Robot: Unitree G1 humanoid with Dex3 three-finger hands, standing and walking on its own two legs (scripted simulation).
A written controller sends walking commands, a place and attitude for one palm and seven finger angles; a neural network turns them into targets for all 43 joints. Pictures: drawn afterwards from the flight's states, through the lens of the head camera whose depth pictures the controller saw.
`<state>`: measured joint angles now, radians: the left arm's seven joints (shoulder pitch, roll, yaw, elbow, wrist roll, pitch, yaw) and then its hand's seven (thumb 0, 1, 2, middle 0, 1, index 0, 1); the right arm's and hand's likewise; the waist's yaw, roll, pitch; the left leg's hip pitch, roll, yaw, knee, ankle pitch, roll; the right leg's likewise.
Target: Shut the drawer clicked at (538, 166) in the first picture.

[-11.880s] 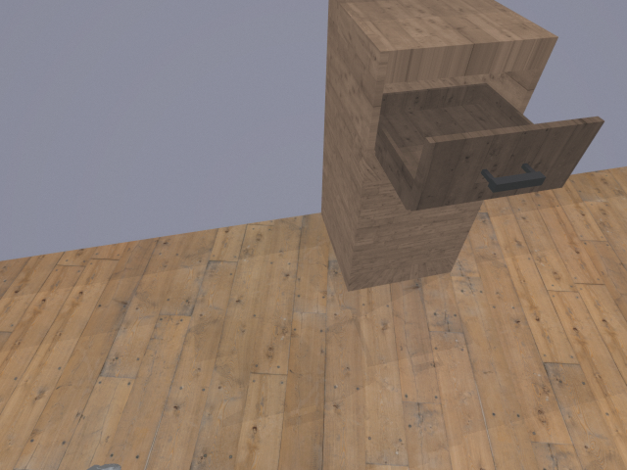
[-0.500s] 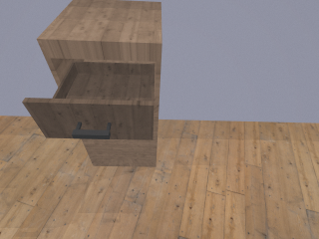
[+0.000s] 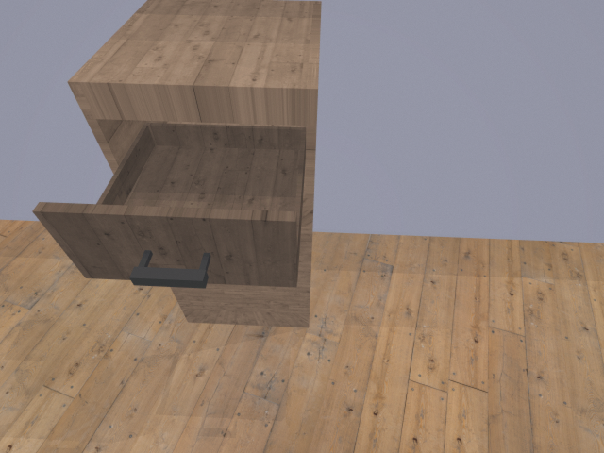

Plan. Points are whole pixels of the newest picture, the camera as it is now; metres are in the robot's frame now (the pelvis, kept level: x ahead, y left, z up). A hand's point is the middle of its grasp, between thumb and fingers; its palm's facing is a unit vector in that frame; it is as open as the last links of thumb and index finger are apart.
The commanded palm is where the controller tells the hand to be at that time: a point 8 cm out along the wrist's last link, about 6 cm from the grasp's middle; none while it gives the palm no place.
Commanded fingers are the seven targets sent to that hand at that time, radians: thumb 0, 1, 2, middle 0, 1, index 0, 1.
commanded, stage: come to a stop and stand still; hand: left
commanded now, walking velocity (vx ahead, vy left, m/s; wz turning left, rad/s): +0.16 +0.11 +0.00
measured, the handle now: (173, 267) +0.38 +0.24 -0.01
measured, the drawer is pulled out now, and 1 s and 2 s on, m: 0.24 0.24 0.24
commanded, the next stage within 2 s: look again from close up in 1.88 s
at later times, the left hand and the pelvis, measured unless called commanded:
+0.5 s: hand out of the picture +0.06 +0.22 -0.16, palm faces +0.06 -0.97 -0.26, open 7.4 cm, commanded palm none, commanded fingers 0.00 0.90 0.90 -0.20 -0.30 -0.20 -0.30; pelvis +0.03 +0.02 +0.00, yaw -1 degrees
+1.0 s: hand out of the picture +0.01 +0.15 -0.16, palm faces +0.05 -0.98 -0.17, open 7.3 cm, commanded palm none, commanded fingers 0.00 0.90 0.90 -0.20 -0.30 -0.20 -0.30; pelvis +0.01 -0.02 +0.02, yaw +0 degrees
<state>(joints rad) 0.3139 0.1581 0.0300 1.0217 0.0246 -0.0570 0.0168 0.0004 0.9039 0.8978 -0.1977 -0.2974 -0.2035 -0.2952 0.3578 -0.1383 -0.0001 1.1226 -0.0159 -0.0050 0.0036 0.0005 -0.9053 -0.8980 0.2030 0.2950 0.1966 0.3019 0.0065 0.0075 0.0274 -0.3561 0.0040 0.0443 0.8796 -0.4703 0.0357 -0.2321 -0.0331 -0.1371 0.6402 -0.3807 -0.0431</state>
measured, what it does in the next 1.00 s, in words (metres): steps on the spot: left foot, then right foot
